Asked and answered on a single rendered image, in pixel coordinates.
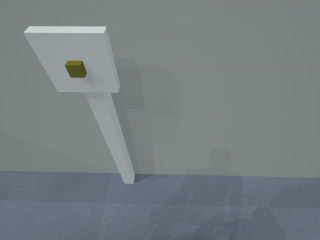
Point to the button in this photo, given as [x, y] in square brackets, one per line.
[76, 68]

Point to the panel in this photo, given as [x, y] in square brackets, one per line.
[54, 46]

